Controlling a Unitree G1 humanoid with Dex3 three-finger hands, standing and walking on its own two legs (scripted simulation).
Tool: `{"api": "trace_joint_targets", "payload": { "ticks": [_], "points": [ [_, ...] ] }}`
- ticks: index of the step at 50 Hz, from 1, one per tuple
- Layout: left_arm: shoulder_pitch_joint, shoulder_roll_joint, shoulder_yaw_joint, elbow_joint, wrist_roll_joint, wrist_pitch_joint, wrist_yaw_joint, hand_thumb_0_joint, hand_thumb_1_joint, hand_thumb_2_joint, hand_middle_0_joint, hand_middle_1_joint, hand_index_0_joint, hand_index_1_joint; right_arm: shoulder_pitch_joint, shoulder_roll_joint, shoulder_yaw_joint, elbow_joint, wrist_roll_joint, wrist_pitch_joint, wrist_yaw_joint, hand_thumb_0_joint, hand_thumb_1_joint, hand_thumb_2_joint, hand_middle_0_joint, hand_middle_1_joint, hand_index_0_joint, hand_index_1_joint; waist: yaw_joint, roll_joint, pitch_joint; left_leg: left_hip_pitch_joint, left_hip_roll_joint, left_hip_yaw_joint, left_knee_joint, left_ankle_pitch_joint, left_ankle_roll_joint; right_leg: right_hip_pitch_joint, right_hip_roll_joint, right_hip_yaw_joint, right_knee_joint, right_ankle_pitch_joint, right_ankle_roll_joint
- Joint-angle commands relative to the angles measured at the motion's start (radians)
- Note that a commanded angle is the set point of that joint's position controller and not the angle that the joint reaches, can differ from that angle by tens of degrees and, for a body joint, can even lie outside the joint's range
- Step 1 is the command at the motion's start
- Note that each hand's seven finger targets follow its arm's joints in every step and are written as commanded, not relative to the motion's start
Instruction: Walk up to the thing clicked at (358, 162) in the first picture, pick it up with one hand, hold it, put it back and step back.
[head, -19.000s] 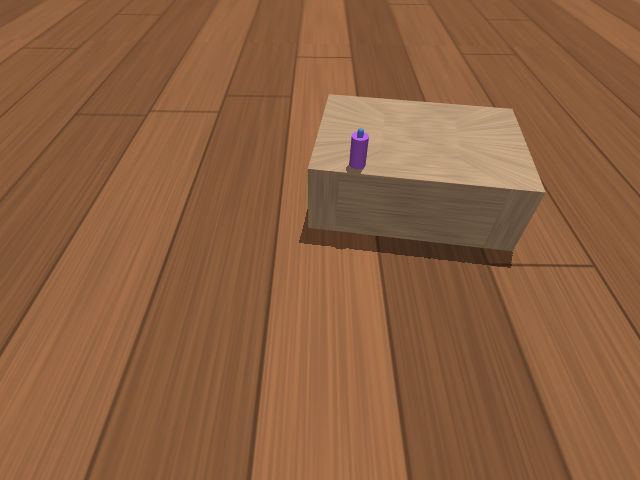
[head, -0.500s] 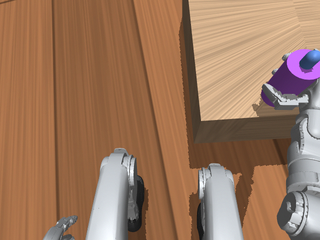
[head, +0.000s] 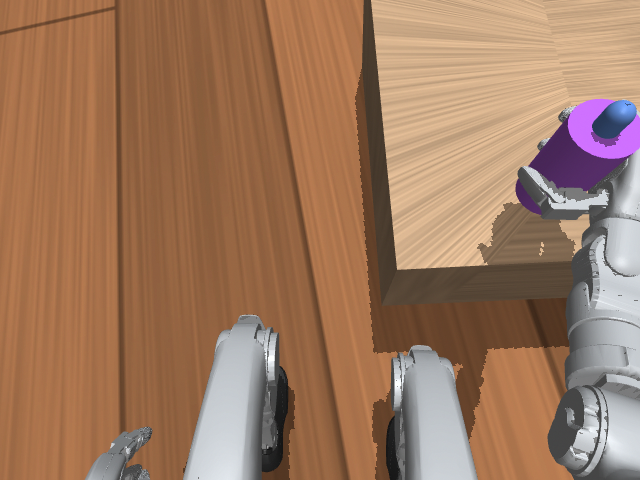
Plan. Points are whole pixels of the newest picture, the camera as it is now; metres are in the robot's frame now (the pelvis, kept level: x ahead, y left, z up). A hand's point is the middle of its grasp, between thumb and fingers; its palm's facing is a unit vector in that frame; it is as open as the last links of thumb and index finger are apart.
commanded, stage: settle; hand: right
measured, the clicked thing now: (577, 156) +0.50 -0.23 +0.01
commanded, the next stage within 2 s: lift in 0.58 s
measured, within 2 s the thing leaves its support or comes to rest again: neither
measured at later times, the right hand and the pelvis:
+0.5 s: hand (568, 156) +0.49 -0.21 +0.02, palm faces +0.24 +0.97 -0.04, open 9.2 cm; pelvis +0.01 +0.01 +0.03, yaw +0 degrees
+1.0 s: hand (580, 150) +0.48 -0.20 +0.06, palm faces +0.26 +0.96 -0.04, open 9.2 cm; pelvis +0.01 +0.01 +0.06, yaw +1 degrees
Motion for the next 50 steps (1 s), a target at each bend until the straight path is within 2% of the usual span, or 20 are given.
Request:
{"api": "trace_joint_targets", "payload": {
  "ticks": [1, 3, 5, 8, 10, 14, 17, 21, 24, 26, 27, 30, 34, 35, 41, 43, 46, 48, 49, 50],
  "points": [
    [0.176, 0.194, 0.079, -0.045, -0.003, -0.017, 0.011, 0.0, 0.876, 0.913, -0.213, -0.303, -0.205, -0.311, -0.367, -0.244, -0.041, -0.282, 0.028, -0.103, -0.004, 0.0, -0.336, -1.172, 1.232, 1.281, 1.259, 1.281, -0.01, -0.113, -0.726, 0.582, -0.035, 0.049, -0.128, 0.212, 0.097, 0.366, -0.011, -0.034, -0.318, 0.375, -0.007],
    [0.167, 0.185, 0.075, -0.05, -0.004, -0.02, 0.01, 0.0, 0.875, 0.913, -0.213, -0.304, -0.205, -0.312, -0.383, -0.224, -0.025, -0.289, 0.027, -0.105, -0.002, 0.0, -0.317, -1.146, 1.207, 1.253, 1.233, 1.254, -0.002, -0.128, -0.708, 0.561, -0.036, 0.047, -0.142, 0.193, 0.096, 0.368, -0.011, -0.033, -0.331, 0.355, -0.007],
    [0.174, 0.197, 0.083, -0.046, -0.001, -0.018, 0.011, 0.0, 0.875, 0.914, -0.212, -0.303, -0.204, -0.311, -0.383, -0.278, -0.052, -0.338, 0.023, -0.111, -0.011, 0.0, -0.33, -1.164, 1.2, 1.262, 1.226, 1.262, -0.023, -0.155, -0.74, 0.566, -0.038, 0.046, -0.147, 0.188, 0.098, 0.421, -0.015, -0.033, -0.342, 0.362, -0.004],
    [0.161, 0.175, 0.069, -0.043, 0.003, -0.024, 0.011, 0.0, 0.882, 0.908, -0.211, -0.304, -0.205, -0.31, -0.368, -0.198, -0.008, -0.292, 0.032, -0.111, -0.005, 0.0, -0.339, -1.163, 1.182, 1.252, 1.208, 1.253, 0.0, -0.146, -0.703, 0.552, -0.039, 0.048, -0.16, 0.186, 0.097, 0.414, -0.015, -0.031, -0.347, 0.358, -0.005],
    [0.166, 0.191, 0.083, -0.048, 0.001, -0.026, 0.016, 0.0, 0.877, 0.913, -0.21, -0.301, -0.202, -0.309, -0.405, -0.277, -0.039, -0.369, 0.024, -0.124, -0.016, 0.0, -0.338, -1.182, 1.192, 1.271, 1.221, 1.272, -0.018, -0.145, -0.743, 0.589, -0.04, 0.043, -0.176, 0.165, 0.094, 0.417, -0.015, -0.034, -0.359, 0.324, -0.009],
    [0.156, 0.171, 0.072, -0.043, 0.002, -0.034, 0.017, 0.0, 0.878, 0.911, -0.21, -0.303, -0.203, -0.311, -0.362, -0.205, -0.014, -0.317, 0.038, -0.117, -0.015, 0.0, -0.353, -1.21, 1.178, 1.283, 1.208, 1.284, -0.004, -0.135, -0.714, 0.598, -0.042, 0.043, -0.188, 0.182, 0.094, 0.411, -0.015, -0.038, -0.36, 0.335, -0.009],
    [0.163, 0.19, 0.082, -0.043, 0.002, -0.032, 0.02, 0.0, 0.879, 0.908, -0.209, -0.302, -0.202, -0.309, -0.373, -0.283, -0.048, -0.362, 0.028, -0.126, -0.021, 0.0, -0.402, -1.243, 1.204, 1.315, 1.233, 1.315, -0.028, -0.154, -0.745, 0.612, -0.045, 0.042, -0.196, 0.165, 0.096, 0.44, -0.017, -0.036, -0.383, 0.326, -0.008],
    [0.157, 0.177, 0.078, -0.039, -0.001, -0.037, 0.022, 0.0, 0.877, 0.912, -0.21, -0.304, -0.202, -0.312, -0.358, -0.215, -0.022, -0.316, 0.039, -0.116, -0.014, 0.0, -0.397, -1.242, 1.2, 1.312, 1.229, 1.313, -0.007, -0.121, -0.711, 0.624, -0.047, 0.045, -0.213, 0.166, 0.095, 0.428, -0.018, -0.035, -0.39, 0.316, -0.01],
    [0.146, 0.171, 0.075, -0.046, -0.003, -0.041, 0.023, 0.0, 0.884, 0.906, -0.209, -0.302, -0.203, -0.308, -0.356, -0.254, -0.041, -0.325, 0.038, -0.119, -0.016, 0.0, -0.377, -1.258, 1.183, 1.321, 1.215, 1.321, -0.025, -0.114, -0.702, 0.669, -0.046, 0.035, -0.233, 0.15, 0.091, 0.381, -0.016, -0.044, -0.397, 0.283, -0.016],
    [0.138, 0.166, 0.072, -0.051, -0.007, -0.046, 0.022, 0.0, 0.881, 0.907, -0.211, -0.303, -0.205, -0.31, -0.332, -0.204, -0.02, -0.281, 0.045, -0.114, -0.008, 0.0, -0.4, -1.255, 1.192, 1.32, 1.222, 1.32, -0.015, -0.088, -0.676, 0.646, -0.049, 0.041, -0.238, 0.139, 0.09, 0.377, -0.017, -0.04, -0.399, 0.274, -0.019],
    [0.147, 0.177, 0.081, -0.046, -0.003, -0.044, 0.023, 0.0, 0.875, 0.908, -0.21, -0.302, -0.202, -0.309, -0.371, -0.261, -0.045, -0.346, 0.041, -0.127, -0.013, 0.0, -0.407, -1.254, 1.206, 1.324, 1.236, 1.324, -0.03, -0.123, -0.705, 0.667, -0.047, 0.035, -0.235, 0.146, 0.093, 0.391, -0.018, -0.042, -0.4, 0.282, -0.016],
    [0.153, 0.173, 0.081, -0.044, -0.005, -0.045, 0.022, 0.0, 0.875, 0.909, -0.21, -0.301, -0.202, -0.31, -0.333, -0.215, -0.031, -0.299, 0.042, -0.117, -0.01, 0.0, -0.413, -1.245, 1.196, 1.312, 1.224, 1.312, -0.02, -0.096, -0.702, 0.685, -0.049, 0.037, -0.239, 0.177, 0.094, 0.403, -0.02, -0.04, -0.404, 0.313, -0.015],
    [0.146, 0.169, 0.083, -0.043, -0.001, -0.043, 0.025, 0.0, 0.876, 0.91, -0.208, -0.301, -0.199, -0.309, -0.324, -0.232, -0.033, -0.323, 0.04, -0.123, -0.005, 0.0, -0.448, -1.26, 1.201, 1.322, 1.229, 1.322, -0.031, -0.108, -0.728, 0.724, -0.049, 0.028, -0.253, 0.201, 0.094, 0.417, -0.021, -0.051, -0.404, 0.329, -0.015],
    [0.152, 0.162, 0.077, -0.037, 0.0, -0.045, 0.023, 0.0, 0.902, 0.892, -0.23, -0.33, -0.239, -0.32, -0.296, -0.203, -0.03, -0.263, 0.042, -0.118, -0.001, 0.0, -0.401, -1.214, 1.281, 1.325, 1.291, 1.325, -0.017, -0.088, -0.698, 0.726, -0.049, 0.029, -0.248, 0.217, 0.093, 0.396, -0.02, -0.05, -0.394, 0.339, -0.015],
    [0.141, 0.166, 0.088, -0.051, -0.001, -0.047, 0.025, 0.0, 0.897, 0.89, -0.229, -0.326, -0.238, -0.317, -0.326, -0.228, -0.036, -0.394, 0.041, -0.123, -0.035, 0.0, -0.427, -1.192, 1.248, 1.29, 1.254, 1.29, -0.043, -0.12, -0.755, 0.741, -0.053, 0.034, -0.281, 0.187, 0.092, 0.484, -0.023, -0.042, -0.44, 0.329, -0.012],
    [0.137, 0.159, 0.09, -0.045, -0.002, -0.051, 0.027, 0.0, 0.902, 0.892, -0.229, -0.328, -0.238, -0.319, -0.293, -0.156, 0.007, -0.391, 0.046, -0.115, -0.035, 0.0, -0.446, -1.188, 1.252, 1.286, 1.256, 1.286, -0.03, -0.12, -0.73, 0.732, -0.054, 0.038, -0.281, 0.21, 0.094, 0.5, -0.025, -0.038, -0.447, 0.355, -0.008],
    [0.139, 0.166, 0.092, -0.05, -0.004, -0.049, 0.03, 0.0, 0.892, 0.897, -0.227, -0.323, -0.233, -0.317, -0.286, -0.216, -0.021, -0.463, 0.036, -0.111, -0.051, 0.0, -0.414, -1.195, 1.25, 1.295, 1.257, 1.295, -0.054, -0.142, -0.753, 0.737, -0.058, 0.044, -0.297, 0.201, 0.096, 0.569, -0.029, -0.027, -0.48, 0.378, -0.002],
    [0.13, 0.159, 0.092, -0.055, -0.005, -0.05, 0.03, 0.0, 0.894, 0.897, -0.226, -0.322, -0.231, -0.317, -0.261, -0.196, -0.013, -0.486, 0.044, -0.101, -0.061, 0.0, -0.422, -1.193, 1.254, 1.296, 1.261, 1.296, -0.061, -0.135, -0.737, 0.78, -0.057, 0.04, -0.318, 0.208, 0.096, 0.557, -0.028, -0.034, -0.494, 0.371, -0.004],
    [0.13, 0.151, 0.093, -0.056, -0.007, -0.054, 0.032, 0.0, 0.891, 0.896, -0.226, -0.323, -0.231, -0.318, -0.251, -0.131, 0.032, -0.494, 0.048, -0.096, -0.058, 0.0, -0.413, -1.196, 1.249, 1.296, 1.257, 1.296, -0.041, -0.11, -0.749, 0.793, -0.058, 0.041, -0.331, 0.218, 0.094, 0.574, -0.028, -0.034, -0.499, 0.371, -0.007],
    [0.127, 0.152, 0.093, -0.054, -0.01, -0.056, 0.033, 0.0, 0.888, 0.903, -0.225, -0.321, -0.227, -0.318, -0.228, -0.147, 0.014, -0.483, 0.051, -0.088, -0.065, 0.0, -0.394, -1.202, 1.253, 1.305, 1.263, 1.305, -0.047, -0.104, -0.726, 0.806, -0.059, 0.04, -0.344, 0.212, 0.093, 0.571, -0.027, -0.034, -0.508, 0.363, -0.008]
  ]
}}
